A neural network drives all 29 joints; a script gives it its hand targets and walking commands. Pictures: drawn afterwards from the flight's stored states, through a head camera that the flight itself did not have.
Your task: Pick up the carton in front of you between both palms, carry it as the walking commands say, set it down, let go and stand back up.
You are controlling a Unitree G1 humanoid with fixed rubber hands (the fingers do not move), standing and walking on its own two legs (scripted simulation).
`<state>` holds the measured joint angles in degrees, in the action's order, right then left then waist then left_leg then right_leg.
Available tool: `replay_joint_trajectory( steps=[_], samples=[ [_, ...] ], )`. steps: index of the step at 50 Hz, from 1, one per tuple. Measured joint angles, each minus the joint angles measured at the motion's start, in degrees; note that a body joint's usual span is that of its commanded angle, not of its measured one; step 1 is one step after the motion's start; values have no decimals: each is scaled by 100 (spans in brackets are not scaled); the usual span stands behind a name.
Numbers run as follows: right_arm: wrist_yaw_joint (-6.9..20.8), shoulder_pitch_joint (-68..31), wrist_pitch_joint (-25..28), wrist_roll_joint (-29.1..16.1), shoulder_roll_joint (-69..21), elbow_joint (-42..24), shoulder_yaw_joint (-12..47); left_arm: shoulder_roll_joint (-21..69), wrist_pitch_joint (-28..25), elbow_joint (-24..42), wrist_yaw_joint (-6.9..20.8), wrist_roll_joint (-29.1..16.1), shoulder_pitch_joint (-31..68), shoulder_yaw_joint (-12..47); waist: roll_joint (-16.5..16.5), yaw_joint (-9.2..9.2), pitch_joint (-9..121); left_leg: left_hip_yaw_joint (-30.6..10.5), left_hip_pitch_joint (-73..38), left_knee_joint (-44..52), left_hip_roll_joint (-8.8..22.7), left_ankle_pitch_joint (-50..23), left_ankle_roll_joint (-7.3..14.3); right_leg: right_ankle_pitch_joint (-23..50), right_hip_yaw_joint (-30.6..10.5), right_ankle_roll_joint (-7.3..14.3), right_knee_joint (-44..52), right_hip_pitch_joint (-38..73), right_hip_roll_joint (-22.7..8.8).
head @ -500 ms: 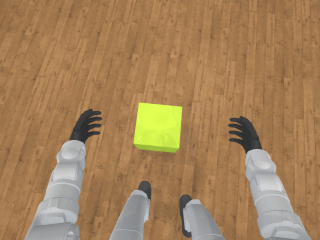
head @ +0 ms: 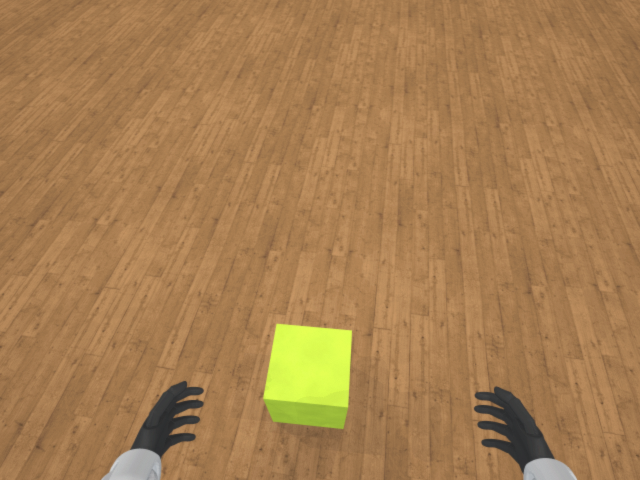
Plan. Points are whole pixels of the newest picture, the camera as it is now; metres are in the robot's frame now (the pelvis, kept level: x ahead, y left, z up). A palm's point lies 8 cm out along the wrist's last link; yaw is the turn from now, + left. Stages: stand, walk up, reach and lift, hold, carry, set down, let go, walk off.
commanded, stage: let go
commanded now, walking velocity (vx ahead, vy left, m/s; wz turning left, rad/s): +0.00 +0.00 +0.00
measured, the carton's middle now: (310, 377) +0.43 +0.06 -0.65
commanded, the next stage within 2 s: stand in 0.32 s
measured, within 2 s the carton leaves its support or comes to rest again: neither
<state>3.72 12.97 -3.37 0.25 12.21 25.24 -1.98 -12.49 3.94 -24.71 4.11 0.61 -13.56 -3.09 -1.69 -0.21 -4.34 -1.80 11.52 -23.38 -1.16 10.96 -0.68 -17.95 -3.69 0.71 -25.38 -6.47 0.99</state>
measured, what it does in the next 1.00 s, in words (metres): stands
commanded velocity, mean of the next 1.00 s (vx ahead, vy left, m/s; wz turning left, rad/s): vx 0.00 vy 0.00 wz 0.00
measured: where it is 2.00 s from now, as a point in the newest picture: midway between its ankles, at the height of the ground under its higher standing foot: outside the picture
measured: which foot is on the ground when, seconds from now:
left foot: down 0.00-1.00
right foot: down 0.00-1.00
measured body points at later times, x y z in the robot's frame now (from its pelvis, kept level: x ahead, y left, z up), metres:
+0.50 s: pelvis +0.01 +0.01 -0.01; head +0.02 +0.02 +0.44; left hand +0.16 +0.29 -0.10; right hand +0.17 -0.27 -0.09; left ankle +0.02 +0.13 -0.74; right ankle -0.05 -0.11 -0.74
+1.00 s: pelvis +0.02 +0.01 +0.00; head +0.03 +0.02 +0.45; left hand +0.16 +0.30 -0.11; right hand +0.15 -0.28 -0.10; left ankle +0.02 +0.13 -0.74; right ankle -0.05 -0.11 -0.74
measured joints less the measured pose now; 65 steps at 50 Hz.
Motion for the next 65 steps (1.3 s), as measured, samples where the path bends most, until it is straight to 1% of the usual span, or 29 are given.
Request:
replay_joint_trajectory(
  steps=[5, 9, 14, 16, 17, 19, 21, 24, 28, 43, 65],
  samples=[
    [23, -107, -231, 30, -31, -16, -3, -26, 259, 82, 25, 22, 52, 28, -23, 8, -158, 14, -263, -76, -33, 84, 21, -83, -10, -14, -67, 269, -31],
    [41, -152, -342, 66, -74, -44, -23, -26, 366, 146, 7, 41, 68, 40, -31, 11, -238, 30, -367, -111, -50, 129, 49, -101, -24, -40, -57, 392, -50],
    [71, -137, -394, 100, -100, -62, -49, -25, 409, 189, -30, 32, 34, 54, -18, 7, -268, 48, -421, -123, -64, 158, 82, -91, -40, -72, -6, 470, -67],
    [-10, -125, -552, 171, -96, -154, -34, -42, 296, 130, -82, -22, -2, 62, -28, 16, -231, 72, -402, -145, -67, 171, 92, -105, -63, -83, -41, 437, -72],
    [-97, -144, -508, 167, -53, -52, -6, -79, 220, 20, -149, 16, -10, 95, -19, 18, -127, 74, -288, -224, -53, 202, 91, -120, -65, -92, -83, 341, -57],
    [-259, -231, -329, 173, 85, 357, 14, -213, 106, -281, -288, 100, 16, 133, -4, 26, 84, 73, -27, -440, -19, 307, 86, -169, -63, -103, -202, 123, -17],
    [-350, -288, -158, 195, 226, 738, -19, -360, 17, -531, -372, 157, 17, 101, -13, 40, 237, 79, 155, -591, -4, 397, 84, -229, -68, -100, -315, -45, 4],
    [-397, -326, 36, 216, 417, 1143, -89, -549, -95, -813, -419, 181, -29, 33, -30, 56, 360, 97, 293, -693, 0, 470, 101, -292, -86, -96, -406, -182, 11],
    [-417, -369, 181, 224, 590, 1467, -122, -711, -186, -1078, -451, 175, -75, 15, -20, 63, 405, 113, 345, -724, 6, 516, 105, -312, -102, -104, -394, -219, 14],
    [-486, -531, 346, 184, 638, 2121, 8, -766, -308, -1608, -551, 120, 124, 150, 18, 23, 404, 151, 177, -629, 14, 554, 121, -298, -142, -102, -229, -35, 10],
    [-477, -576, 390, 135, 788, 2849, 52, -853, -381, -2353, -535, 101, 242, 198, 52, -12, 346, 144, -64, -258, 41, 267, 119, 9, -142, -105, 170, 213, 19]
  ],
)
